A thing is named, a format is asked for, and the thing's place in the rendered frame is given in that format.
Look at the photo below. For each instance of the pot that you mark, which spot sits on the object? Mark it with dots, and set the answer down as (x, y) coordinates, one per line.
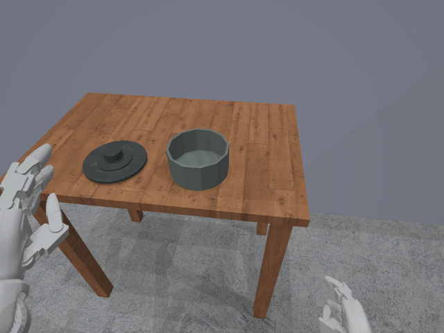
(198, 158)

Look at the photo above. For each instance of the robot left hand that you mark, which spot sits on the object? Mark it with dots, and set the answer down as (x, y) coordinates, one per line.
(21, 187)

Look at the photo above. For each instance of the knob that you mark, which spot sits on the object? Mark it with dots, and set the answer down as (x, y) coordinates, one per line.
(113, 153)

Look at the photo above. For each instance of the table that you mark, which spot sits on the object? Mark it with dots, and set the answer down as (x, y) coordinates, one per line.
(265, 182)

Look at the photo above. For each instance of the lid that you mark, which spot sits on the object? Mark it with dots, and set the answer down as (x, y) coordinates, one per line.
(97, 169)

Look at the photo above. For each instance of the robot left forearm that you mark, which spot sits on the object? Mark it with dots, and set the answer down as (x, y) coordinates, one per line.
(15, 316)

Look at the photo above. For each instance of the robot right hand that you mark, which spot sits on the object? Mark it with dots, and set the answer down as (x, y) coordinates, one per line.
(350, 316)

